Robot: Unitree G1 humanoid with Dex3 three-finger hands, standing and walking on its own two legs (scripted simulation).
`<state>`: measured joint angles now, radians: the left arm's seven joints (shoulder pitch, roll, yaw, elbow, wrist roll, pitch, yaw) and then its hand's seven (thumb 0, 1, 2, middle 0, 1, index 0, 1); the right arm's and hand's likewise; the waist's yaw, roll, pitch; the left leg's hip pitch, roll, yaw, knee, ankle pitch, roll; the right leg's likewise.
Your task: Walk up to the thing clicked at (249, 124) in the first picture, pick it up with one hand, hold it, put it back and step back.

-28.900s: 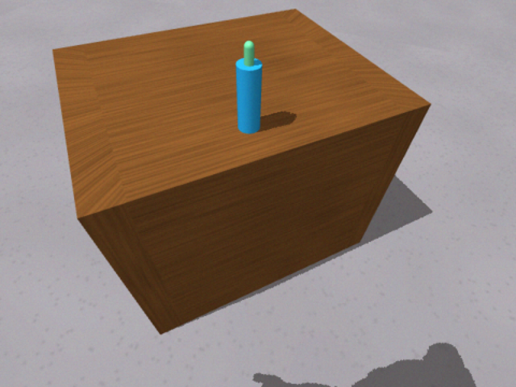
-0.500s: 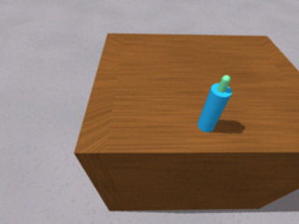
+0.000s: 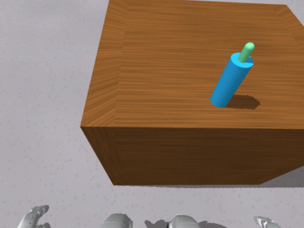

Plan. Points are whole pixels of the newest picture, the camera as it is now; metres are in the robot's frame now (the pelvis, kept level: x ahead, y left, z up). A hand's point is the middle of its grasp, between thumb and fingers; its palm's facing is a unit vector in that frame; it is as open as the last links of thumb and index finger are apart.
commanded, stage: step back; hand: right
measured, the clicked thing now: (232, 76) +0.48 -0.22 +0.10
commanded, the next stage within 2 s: none
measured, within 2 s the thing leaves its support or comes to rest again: neither
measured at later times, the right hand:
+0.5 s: hand out of the picture -0.01 -0.27 -0.16, palm faces +0.07 +0.93 -0.37, open 7.4 cm
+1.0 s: hand out of the picture -0.14 -0.25 -0.12, palm faces -0.02 +0.90 -0.43, open 7.4 cm
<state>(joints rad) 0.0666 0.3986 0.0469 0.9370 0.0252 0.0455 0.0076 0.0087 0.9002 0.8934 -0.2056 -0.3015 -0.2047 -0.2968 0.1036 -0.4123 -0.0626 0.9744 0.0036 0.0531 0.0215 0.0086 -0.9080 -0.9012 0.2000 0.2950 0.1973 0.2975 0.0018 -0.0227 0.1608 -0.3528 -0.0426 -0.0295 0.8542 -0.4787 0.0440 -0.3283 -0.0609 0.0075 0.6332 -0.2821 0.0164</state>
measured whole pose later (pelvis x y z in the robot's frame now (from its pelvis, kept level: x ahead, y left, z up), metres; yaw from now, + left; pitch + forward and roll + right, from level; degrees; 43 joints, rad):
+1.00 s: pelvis -0.22 +0.02 +0.01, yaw -3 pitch -2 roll -1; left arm 0.17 0.41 0.09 0.82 0.01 0.07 0.01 0.01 0.90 0.89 -0.20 -0.30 -0.20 -0.30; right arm 0.16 -0.36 -0.04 0.87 -0.03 0.02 0.00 0.01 -0.90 -0.90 0.20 0.30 0.20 0.30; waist 0.02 -0.05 0.16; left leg -0.29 0.01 -0.01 0.56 -0.24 0.02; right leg -0.48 0.14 0.18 1.23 -0.48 0.01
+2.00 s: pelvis -0.56 -0.03 +0.00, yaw -4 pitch -3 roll +1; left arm 0.22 0.35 0.05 0.92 0.03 0.03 0.00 0.01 0.90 0.89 -0.21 -0.30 -0.21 -0.30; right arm 0.12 -0.41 -0.05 0.87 -0.01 0.07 -0.01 0.01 -0.91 -0.90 0.20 0.30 0.20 0.30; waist 0.05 0.04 0.13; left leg -0.52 -0.09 -0.15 1.05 -0.45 0.00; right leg -0.27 0.01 0.04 0.65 -0.33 -0.02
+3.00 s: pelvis -0.56 +0.00 +0.01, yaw -2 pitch -1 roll +0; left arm 0.13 0.37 0.02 1.04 0.00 -0.02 0.00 0.01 0.90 0.89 -0.20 -0.30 -0.20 -0.30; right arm 0.07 -0.33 -0.02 1.05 -0.02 -0.02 0.01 0.01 -0.90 -0.90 0.20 0.30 0.20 0.30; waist 0.02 0.00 0.07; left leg -0.24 0.04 0.03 0.54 -0.27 -0.01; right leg -0.19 -0.01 0.03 0.53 -0.31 0.02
